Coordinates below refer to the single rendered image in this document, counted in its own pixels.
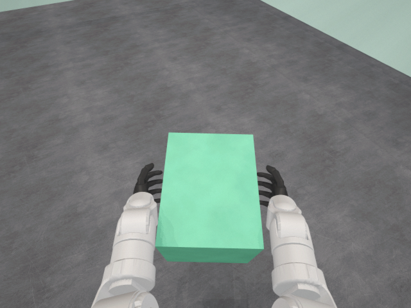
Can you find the left robot upper arm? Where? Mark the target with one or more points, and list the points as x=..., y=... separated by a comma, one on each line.
x=135, y=299

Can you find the robot right hand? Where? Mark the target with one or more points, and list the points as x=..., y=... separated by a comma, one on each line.
x=277, y=187

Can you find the robot left hand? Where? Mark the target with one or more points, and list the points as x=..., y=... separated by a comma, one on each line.
x=142, y=184

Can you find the carton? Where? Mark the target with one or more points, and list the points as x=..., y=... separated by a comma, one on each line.
x=209, y=209

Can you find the robot right forearm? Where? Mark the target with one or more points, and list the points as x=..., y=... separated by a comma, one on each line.
x=295, y=269

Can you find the right robot upper arm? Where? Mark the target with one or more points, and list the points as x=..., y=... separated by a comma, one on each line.
x=292, y=301

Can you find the robot left forearm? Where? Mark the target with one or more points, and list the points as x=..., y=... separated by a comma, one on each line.
x=131, y=266

